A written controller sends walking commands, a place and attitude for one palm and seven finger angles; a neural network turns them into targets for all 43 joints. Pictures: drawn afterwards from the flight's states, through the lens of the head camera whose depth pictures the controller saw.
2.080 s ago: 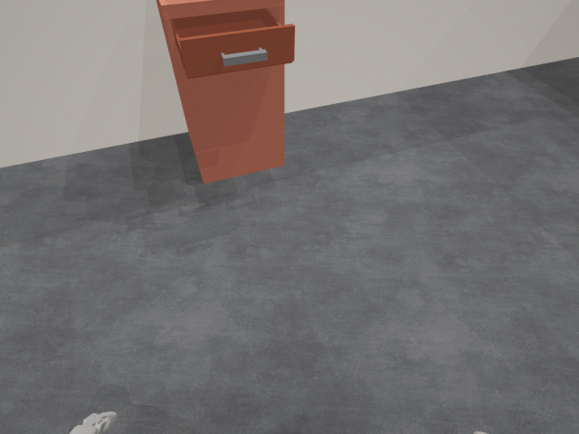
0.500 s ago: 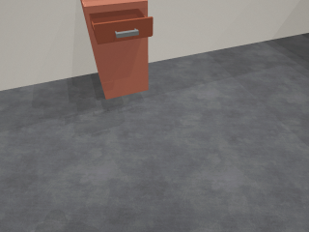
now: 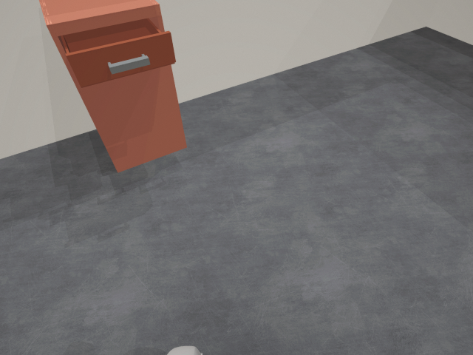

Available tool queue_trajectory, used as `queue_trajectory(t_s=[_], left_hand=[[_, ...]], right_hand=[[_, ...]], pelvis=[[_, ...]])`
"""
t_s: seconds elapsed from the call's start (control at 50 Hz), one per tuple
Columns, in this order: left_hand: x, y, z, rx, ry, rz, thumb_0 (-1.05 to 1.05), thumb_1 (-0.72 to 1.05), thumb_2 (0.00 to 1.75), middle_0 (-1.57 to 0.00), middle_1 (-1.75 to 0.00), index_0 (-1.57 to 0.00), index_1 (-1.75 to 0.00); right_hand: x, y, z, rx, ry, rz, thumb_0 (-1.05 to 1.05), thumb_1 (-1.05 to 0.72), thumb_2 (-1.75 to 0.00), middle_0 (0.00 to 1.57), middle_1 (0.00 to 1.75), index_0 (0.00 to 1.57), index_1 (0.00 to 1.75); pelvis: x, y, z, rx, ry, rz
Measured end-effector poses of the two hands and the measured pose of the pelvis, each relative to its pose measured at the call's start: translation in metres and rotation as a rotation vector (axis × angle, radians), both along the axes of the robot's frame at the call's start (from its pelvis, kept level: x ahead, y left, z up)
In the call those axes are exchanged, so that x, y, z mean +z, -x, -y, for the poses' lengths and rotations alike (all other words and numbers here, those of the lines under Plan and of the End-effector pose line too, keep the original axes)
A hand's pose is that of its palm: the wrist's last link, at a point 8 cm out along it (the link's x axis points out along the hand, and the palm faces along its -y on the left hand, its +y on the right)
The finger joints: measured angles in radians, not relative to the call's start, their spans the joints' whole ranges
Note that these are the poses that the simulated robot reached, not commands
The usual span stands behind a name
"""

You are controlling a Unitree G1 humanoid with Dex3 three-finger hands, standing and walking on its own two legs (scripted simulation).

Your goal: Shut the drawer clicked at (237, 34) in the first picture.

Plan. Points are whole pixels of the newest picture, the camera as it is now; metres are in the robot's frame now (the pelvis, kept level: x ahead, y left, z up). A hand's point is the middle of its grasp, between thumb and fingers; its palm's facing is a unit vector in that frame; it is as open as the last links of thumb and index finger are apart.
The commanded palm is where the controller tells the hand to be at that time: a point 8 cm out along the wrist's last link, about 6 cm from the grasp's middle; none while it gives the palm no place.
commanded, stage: walk to a spot facing it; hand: left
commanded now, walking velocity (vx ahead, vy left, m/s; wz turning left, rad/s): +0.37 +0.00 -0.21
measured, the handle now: (128, 62) +1.08 +0.51 -0.06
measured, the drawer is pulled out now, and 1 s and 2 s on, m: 0.18 0.18 0.18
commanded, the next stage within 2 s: turn to face it in 1.08 s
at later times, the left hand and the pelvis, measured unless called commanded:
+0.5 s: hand (140, 323) +0.21 +0.23 -0.19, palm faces -0.03 -0.99 -0.15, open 7.4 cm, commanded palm none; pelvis +0.23 +0.06 -0.01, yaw -8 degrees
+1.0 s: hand (220, 179) +0.62 +0.11 -0.18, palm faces -0.34 -0.93 -0.16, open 7.4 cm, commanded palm none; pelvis +0.45 -0.02 -0.02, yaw -19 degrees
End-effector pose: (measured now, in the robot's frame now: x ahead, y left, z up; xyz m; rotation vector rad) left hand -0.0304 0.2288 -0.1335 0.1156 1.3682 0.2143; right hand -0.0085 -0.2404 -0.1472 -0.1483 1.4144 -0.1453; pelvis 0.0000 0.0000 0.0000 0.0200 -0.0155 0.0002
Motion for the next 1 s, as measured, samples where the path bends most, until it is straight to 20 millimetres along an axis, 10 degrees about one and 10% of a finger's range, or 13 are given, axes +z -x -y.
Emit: queue_trajectory(t_s=[0.18, 0.38, 0.66, 0.86, 1.0], left_hand=[[0.005, -0.032, 0.016, -0.019, 0.054, -0.131, 0.01, 0.9, 0.9, -0.21, -0.3, -0.2, -0.3], [-0.028, -0.115, -0.021, 0.0, 0.078, -0.225, 0.01, 0.9, 0.9, -0.21, -0.3, -0.2, -0.3], [-0.007, -0.406, -0.053, -0.207, 0.06, 0.125, 0.01, 0.91, 0.9, -0.2, -0.3, -0.19, -0.29], [-0.007, -0.556, 0.008, -0.392, 0.082, 0.144, 0.01, 0.91, 0.9, -0.2, -0.3, -0.19, -0.29], [-0.021, -0.655, 0.073, -0.477, 0.081, 0.229, 0.01, 0.91, 0.9, -0.2, -0.3, -0.19, -0.29]], right_hand=[[0.018, -0.15, -0.014, -0.019, -0.018, 0.255, 0.01, -0.91, -0.89, 0.19, 0.29, 0.2, 0.3], [0.008, -0.298, -0.062, 0.027, -0.003, 0.379, 0.0, -0.91, -0.89, 0.19, 0.3, 0.2, 0.3], [0.029, -0.243, -0.066, -0.233, 0.096, 0.081, -0.01, -0.94, -0.89, 0.19, 0.3, 0.2, 0.3], [0.018, -0.233, -0.106, -0.411, -0.026, -0.138, 0.0, -0.91, -0.89, 0.19, 0.3, 0.2, 0.3], [0.0, -0.268, -0.097, -0.5, -0.116, -0.27, 0.01, -0.91, -0.89, 0.2, 0.3, 0.2, 0.3]], pelvis=[[0.008, -0.071, -0.007, -0.055, 0.014, -0.018], [-0.021, -0.181, -0.042, -0.086, 0.038, -0.01], [0.008, -0.299, -0.06, -0.187, 0.019, 0.007], [0.0, -0.385, -0.031, -0.264, 0.017, -0.007], [-0.022, -0.453, 0.018, -0.327, 0.014, -0.017]])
